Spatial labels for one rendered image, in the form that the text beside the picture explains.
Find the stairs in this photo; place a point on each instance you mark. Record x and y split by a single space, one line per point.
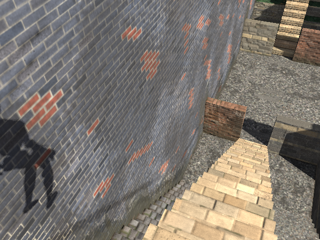
290 27
231 201

